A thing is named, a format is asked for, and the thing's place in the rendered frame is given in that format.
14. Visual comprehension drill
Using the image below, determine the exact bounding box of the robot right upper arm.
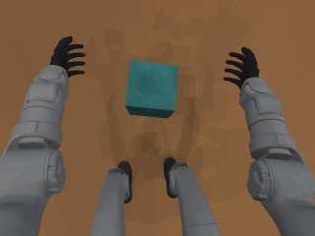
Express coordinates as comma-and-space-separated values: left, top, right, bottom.
246, 158, 315, 236

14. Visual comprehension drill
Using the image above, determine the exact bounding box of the carton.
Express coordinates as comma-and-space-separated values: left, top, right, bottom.
125, 60, 179, 119

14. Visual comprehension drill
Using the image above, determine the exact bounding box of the robot left forearm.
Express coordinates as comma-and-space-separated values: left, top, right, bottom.
0, 65, 70, 160

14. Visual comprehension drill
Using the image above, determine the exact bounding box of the robot right hand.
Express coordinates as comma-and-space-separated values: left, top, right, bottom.
223, 46, 260, 89

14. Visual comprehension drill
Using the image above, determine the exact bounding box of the robot right forearm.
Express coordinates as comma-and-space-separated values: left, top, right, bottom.
238, 77, 315, 200

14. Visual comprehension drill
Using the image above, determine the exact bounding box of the left robot foot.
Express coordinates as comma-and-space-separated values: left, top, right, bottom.
118, 161, 133, 204

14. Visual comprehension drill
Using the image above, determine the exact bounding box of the robot left thigh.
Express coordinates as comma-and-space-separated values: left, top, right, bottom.
90, 172, 130, 236

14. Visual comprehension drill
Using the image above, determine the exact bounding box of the robot left upper arm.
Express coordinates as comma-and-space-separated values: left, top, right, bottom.
0, 147, 66, 236

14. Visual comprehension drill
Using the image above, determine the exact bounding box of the robot left hand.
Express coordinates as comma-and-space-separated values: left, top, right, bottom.
50, 36, 86, 78

